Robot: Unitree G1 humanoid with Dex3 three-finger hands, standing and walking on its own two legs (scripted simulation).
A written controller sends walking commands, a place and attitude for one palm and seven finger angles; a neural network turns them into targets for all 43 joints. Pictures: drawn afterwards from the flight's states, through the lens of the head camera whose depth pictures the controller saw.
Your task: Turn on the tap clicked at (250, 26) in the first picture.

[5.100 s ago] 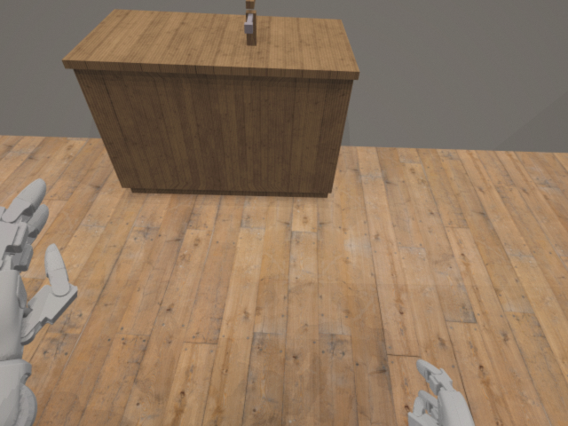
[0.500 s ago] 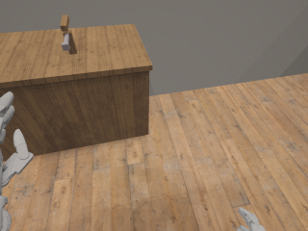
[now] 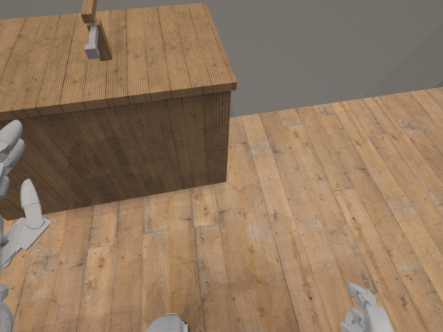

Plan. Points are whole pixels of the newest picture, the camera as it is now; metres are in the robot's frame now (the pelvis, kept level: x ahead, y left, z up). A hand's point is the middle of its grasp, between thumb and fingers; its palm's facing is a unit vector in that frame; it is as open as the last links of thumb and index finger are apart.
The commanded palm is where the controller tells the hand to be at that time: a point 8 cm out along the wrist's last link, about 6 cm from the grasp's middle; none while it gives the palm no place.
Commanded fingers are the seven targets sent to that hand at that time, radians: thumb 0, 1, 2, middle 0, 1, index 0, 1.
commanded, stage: take the last steps up to it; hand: left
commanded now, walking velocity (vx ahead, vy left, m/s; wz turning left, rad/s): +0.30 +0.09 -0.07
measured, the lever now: (92, 51) +0.75 +0.41 +0.05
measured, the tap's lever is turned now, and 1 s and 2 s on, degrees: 0 0 0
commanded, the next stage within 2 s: come to a stop and stand still in 1.18 s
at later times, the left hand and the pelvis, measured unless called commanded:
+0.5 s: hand (66, 139) +0.34 +0.26 +0.17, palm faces +0.42 -0.79 -0.45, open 7.4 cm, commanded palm +0.29 +0.29 +0.18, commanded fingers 0.00 0.90 0.90 -0.20 -0.30 -0.20 -0.30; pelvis +0.12 +0.02 -0.01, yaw -2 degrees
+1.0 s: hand (77, 80) +0.46 +0.28 +0.18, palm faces +0.34 -0.85 -0.41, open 7.5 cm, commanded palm +0.41 +0.33 +0.18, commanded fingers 0.00 0.90 0.90 -0.20 -0.30 -0.20 -0.30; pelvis +0.23 +0.06 +0.00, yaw -4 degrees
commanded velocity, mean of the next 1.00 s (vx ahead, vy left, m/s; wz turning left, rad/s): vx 0.26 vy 0.06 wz -0.03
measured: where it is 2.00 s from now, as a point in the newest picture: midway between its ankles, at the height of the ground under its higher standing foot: (214, 295)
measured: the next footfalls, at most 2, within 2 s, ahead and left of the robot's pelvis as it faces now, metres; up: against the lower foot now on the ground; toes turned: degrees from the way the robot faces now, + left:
left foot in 0.04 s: +0.11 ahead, +0.15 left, +0.00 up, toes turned +9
right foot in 0.38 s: +0.17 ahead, -0.08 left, +0.00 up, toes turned -12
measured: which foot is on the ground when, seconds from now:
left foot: up 0.00-0.02, down 0.04-0.40, up 0.42-0.72, down 0.74-1.00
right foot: down 0.00-0.04, up 0.06-0.36, down 0.38-0.76, up 0.78-1.00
